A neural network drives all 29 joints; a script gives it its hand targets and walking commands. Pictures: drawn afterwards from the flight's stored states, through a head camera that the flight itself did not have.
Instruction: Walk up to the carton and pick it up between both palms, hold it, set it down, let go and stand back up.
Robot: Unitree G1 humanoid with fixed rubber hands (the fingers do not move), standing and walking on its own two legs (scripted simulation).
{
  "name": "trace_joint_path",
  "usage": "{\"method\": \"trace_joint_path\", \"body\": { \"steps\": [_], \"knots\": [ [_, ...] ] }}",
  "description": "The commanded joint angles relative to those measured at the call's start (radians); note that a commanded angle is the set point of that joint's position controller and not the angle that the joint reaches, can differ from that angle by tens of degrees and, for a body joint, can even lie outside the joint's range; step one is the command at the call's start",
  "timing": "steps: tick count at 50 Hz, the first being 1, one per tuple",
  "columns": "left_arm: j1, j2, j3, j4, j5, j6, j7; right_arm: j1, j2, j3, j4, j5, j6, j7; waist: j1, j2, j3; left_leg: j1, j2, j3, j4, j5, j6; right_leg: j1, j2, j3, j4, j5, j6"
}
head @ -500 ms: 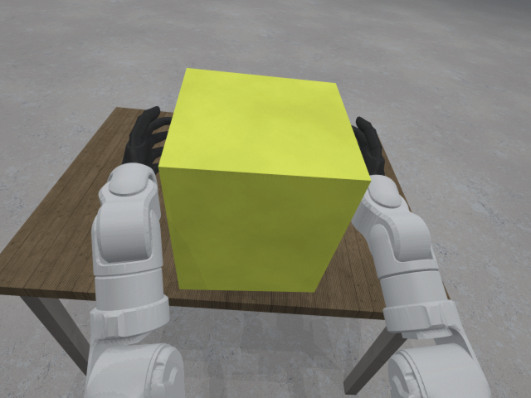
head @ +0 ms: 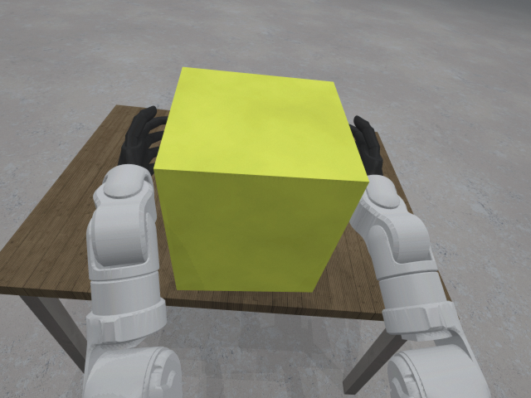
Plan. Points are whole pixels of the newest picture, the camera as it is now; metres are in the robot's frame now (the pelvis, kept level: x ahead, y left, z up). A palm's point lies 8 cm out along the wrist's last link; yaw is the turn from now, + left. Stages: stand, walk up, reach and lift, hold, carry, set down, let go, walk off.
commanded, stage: hold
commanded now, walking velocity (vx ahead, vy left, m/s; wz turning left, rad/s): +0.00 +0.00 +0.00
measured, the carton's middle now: (252, 189) +0.37 +0.01 +0.16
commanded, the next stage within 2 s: set down in 1.40 s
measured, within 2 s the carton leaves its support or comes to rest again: neither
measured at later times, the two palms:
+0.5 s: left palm (142, 168) +0.35 +0.16 +0.21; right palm (368, 177) +0.35 -0.15 +0.21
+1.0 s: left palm (139, 168) +0.35 +0.16 +0.21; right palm (368, 177) +0.35 -0.14 +0.21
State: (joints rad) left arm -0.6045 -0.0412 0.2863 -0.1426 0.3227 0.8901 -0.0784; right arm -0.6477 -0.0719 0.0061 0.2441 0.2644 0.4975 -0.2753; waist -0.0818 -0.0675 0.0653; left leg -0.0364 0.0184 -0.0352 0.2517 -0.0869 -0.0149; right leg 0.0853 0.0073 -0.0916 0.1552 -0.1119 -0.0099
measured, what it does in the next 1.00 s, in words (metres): stands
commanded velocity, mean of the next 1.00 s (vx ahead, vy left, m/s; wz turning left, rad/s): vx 0.00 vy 0.00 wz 0.00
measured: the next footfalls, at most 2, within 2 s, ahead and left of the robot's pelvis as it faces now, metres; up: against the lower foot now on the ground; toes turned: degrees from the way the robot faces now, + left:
none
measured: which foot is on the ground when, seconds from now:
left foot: down 0.00-1.00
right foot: down 0.00-1.00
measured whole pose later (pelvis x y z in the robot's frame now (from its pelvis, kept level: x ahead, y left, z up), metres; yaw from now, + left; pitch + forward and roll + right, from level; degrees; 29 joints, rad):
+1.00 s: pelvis +0.00 +0.00 +0.00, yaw +0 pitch -9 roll -1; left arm -0.59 -0.04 0.27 -0.15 0.33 0.88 -0.07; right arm -0.63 -0.07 0.01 0.25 0.25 0.47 -0.27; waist -0.08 -0.07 0.08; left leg 0.00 0.02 -0.02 0.25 -0.09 -0.01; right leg 0.12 0.01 -0.09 0.15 -0.12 -0.01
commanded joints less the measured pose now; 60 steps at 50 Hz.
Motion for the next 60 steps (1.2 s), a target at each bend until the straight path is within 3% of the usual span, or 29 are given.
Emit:
{"method": "trace_joint_path", "body": {
  "steps": [1, 4, 11, 16, 19, 23, 28, 31, 34, 36, 37, 40, 48, 53, 59, 60],
  "knots": [
    [-0.530, -0.375, -0.486, -0.147, -0.158, -0.063, -0.105, -0.623, 0.354, 0.288, -0.272, 0.057, -0.045, 0.041, -0.015, 0.096, -0.456, 0.215, -0.063, 0.053, 0.027, 0.262, -0.038, 0.004, 0.048, -0.030, -0.001, 0.221, 0.047],
    [-0.483, -0.372, -0.465, -0.112, -0.152, -0.038, -0.103, -0.583, 0.330, 0.268, -0.226, 0.067, -0.031, 0.042, -0.013, 0.094, -0.378, 0.184, -0.054, 0.048, 0.012, 0.246, -0.042, 0.011, 0.043, -0.025, -0.006, 0.210, 0.045],
    [-0.507, -0.371, -0.471, -0.157, -0.151, -0.041, -0.097, -0.595, 0.341, 0.290, -0.252, 0.077, -0.040, 0.053, -0.001, 0.086, -0.376, 0.199, -0.057, 0.058, 0.008, 0.238, -0.042, -0.004, 0.046, -0.025, -0.010, 0.188, 0.045],
    [-0.515, -0.356, -0.461, -0.102, -0.155, -0.041, -0.087, -0.621, 0.296, 0.231, -0.201, 0.047, -0.054, 0.073, -0.011, 0.097, -0.344, 0.149, -0.044, 0.066, -0.022, 0.080, -0.041, -0.016, 0.044, -0.030, -0.020, 0.041, 0.030],
    [-0.568, -0.364, -0.478, -0.125, -0.174, -0.060, -0.077, -0.661, 0.317, 0.226, -0.211, 0.034, -0.066, 0.079, -0.028, 0.102, -0.396, 0.172, -0.049, 0.068, -0.015, 0.098, -0.038, -0.024, 0.050, -0.036, -0.012, 0.063, 0.040],
    [-0.547, -0.375, -0.456, -0.085, -0.147, -0.063, -0.081, -0.646, 0.339, 0.218, -0.185, 0.015, -0.066, 0.084, -0.011, 0.095, -0.417, 0.185, -0.054, 0.068, -0.007, 0.115, -0.035, -0.017, 0.049, -0.033, -0.010, 0.085, 0.045],
    [-0.544, -0.352, -0.415, -0.058, -0.143, -0.074, -0.095, -0.642, 0.347, 0.234, -0.176, 0.023, -0.070, 0.074, 0.003, 0.040, -0.413, 0.171, -0.061, 0.071, -0.003, 0.143, -0.013, 0.018, 0.037, -0.026, -0.003, 0.152, 0.054],
    [-0.509, -0.348, -0.412, -0.056, -0.140, -0.069, -0.102, -0.620, 0.348, 0.242, -0.188, 0.028, -0.066, 0.062, 0.001, 0.063, -0.410, 0.182, -0.065, 0.063, 0.007, 0.207, -0.012, 0.036, 0.031, -0.020, 0.006, 0.233, 0.057],
    [-0.513, -0.338, -0.390, -0.040, -0.125, -0.068, -0.114, -0.597, 0.359, 0.248, -0.151, 0.033, -0.059, 0.056, 0.002, 0.040, -0.363, 0.149, -0.069, 0.067, -0.006, 0.168, -0.005, 0.027, 0.026, -0.016, -0.002, 0.206, 0.060],
    [-0.527, -0.357, -0.425, -0.093, -0.131, -0.078, -0.111, -0.605, 0.365, 0.264, -0.185, 0.038, -0.068, 0.056, -0.001, 0.060, -0.403, 0.155, -0.063, 0.070, -0.005, 0.187, -0.009, 0.045, 0.035, -0.021, 0.004, 0.211, 0.058],
    [-0.542, -0.355, -0.445, -0.121, -0.143, -0.083, -0.110, -0.605, 0.367, 0.272, -0.203, 0.047, -0.073, 0.056, -0.019, 0.076, -0.441, 0.187, -0.063, 0.069, 0.004, 0.217, -0.015, 0.053, 0.037, -0.021, 0.009, 0.237, 0.057],
    [-0.546, -0.371, -0.500, -0.171, -0.171, -0.088, -0.101, -0.618, 0.386, 0.304, -0.285, 0.058, -0.082, 0.052, -0.014, 0.091, -0.482, 0.249, -0.066, 0.059, 0.027, 0.295, -0.020, 0.029, 0.040, -0.022, 0.010, 0.291, 0.055],
    [-0.470, -0.355, -0.461, -0.098, -0.137, -0.051, -0.095, -0.560, 0.307, 0.241, -0.187, 0.041, -0.062, 0.065, -0.017, 0.106, -0.326, 0.194, -0.051, 0.056, -0.003, 0.178, -0.046, -0.003, 0.038, -0.025, -0.021, 0.129, 0.038],
    [-0.507, -0.352, -0.442, -0.108, -0.144, -0.060, -0.098, -0.581, 0.323, 0.239, -0.198, 0.030, -0.072, 0.065, -0.013, 0.058, -0.347, 0.195, -0.054, 0.062, -0.004, 0.192, -0.033, 0.005, 0.036, -0.028, -0.016, 0.168, 0.043],
    [-0.525, -0.360, -0.465, -0.117, -0.143, -0.076, -0.090, -0.597, 0.327, 0.251, -0.207, 0.034, -0.085, 0.069, -0.019, 0.094, -0.385, 0.217, -0.056, 0.066, 0.002, 0.196, -0.037, -0.001, 0.045, -0.025, -0.009, 0.148, 0.045],
    [-0.516, -0.362, -0.458, -0.096, -0.145, -0.072, -0.088, -0.611, 0.318, 0.244, -0.197, 0.035, -0.085, 0.071, -0.007, 0.087, -0.386, 0.218, -0.055, 0.065, 0.006, 0.191, -0.038, -0.007, 0.046, -0.031, -0.013, 0.128, 0.041]
  ]
}}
